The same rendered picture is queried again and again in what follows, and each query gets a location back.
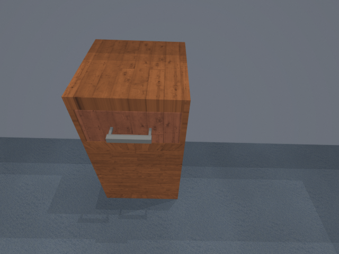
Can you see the handle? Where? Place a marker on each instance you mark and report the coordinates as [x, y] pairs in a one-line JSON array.
[[126, 138]]

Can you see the drawer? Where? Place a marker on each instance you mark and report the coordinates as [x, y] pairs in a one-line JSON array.
[[165, 126]]

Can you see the cabinet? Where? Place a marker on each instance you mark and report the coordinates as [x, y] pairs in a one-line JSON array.
[[129, 75]]

